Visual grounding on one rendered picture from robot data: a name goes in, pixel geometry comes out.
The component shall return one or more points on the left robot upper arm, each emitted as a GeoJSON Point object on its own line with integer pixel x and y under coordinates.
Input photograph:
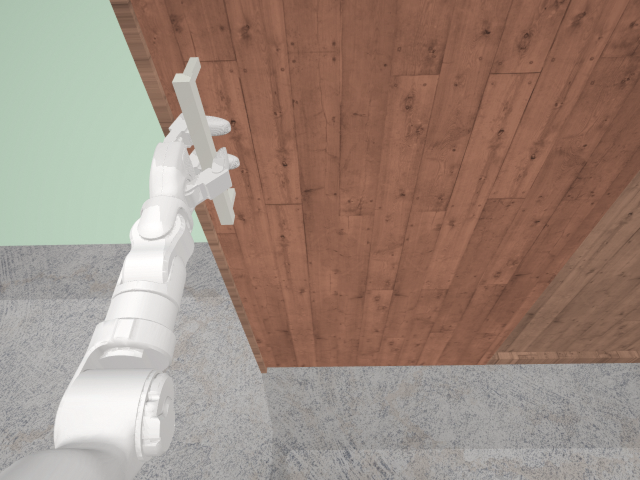
{"type": "Point", "coordinates": [112, 422]}

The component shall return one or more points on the wardrobe door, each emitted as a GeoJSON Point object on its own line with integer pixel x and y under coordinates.
{"type": "Point", "coordinates": [593, 303]}
{"type": "Point", "coordinates": [413, 173]}

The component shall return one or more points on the left robot forearm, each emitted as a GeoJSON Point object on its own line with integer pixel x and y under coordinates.
{"type": "Point", "coordinates": [138, 328]}

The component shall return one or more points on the robot left hand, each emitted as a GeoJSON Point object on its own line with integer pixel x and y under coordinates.
{"type": "Point", "coordinates": [177, 174]}

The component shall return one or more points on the handle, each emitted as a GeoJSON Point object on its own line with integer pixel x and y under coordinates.
{"type": "Point", "coordinates": [190, 102]}

